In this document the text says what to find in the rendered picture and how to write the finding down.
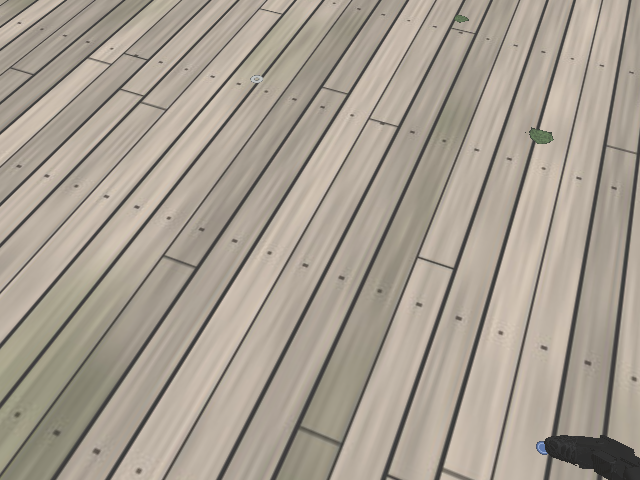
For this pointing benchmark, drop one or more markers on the right robot hand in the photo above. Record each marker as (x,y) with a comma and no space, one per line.
(608,457)

